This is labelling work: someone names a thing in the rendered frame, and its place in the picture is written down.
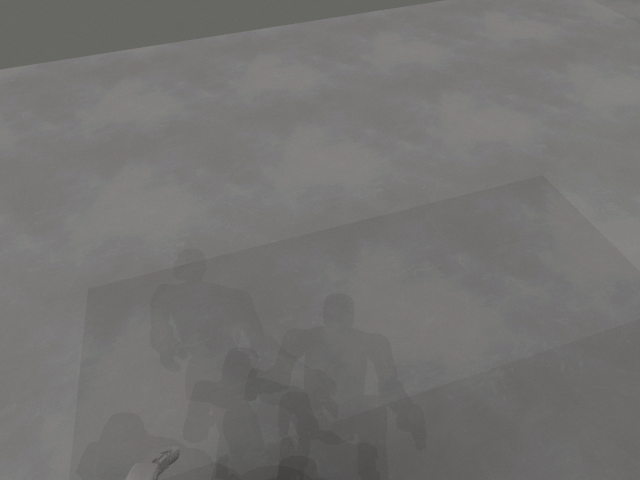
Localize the robot left hand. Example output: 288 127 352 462
125 446 180 480

